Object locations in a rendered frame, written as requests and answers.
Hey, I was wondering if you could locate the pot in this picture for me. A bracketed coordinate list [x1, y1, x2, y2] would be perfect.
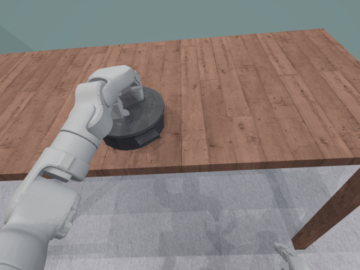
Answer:
[103, 115, 164, 150]

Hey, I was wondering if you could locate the table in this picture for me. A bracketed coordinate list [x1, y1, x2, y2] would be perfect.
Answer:
[0, 28, 360, 250]

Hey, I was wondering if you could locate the left robot upper arm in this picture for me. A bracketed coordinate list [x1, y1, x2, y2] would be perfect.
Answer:
[0, 176, 81, 270]

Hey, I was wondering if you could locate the lid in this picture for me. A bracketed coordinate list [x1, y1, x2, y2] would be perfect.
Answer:
[106, 86, 164, 138]

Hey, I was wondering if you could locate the robot right hand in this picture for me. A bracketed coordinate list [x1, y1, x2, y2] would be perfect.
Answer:
[273, 242, 310, 270]

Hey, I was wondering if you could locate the knob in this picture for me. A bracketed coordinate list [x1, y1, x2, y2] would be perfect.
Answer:
[119, 92, 140, 111]

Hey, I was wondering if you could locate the robot left hand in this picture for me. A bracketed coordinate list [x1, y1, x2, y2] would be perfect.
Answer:
[88, 65, 143, 120]

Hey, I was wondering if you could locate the robot left forearm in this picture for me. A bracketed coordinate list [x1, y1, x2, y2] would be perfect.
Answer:
[4, 75, 119, 224]

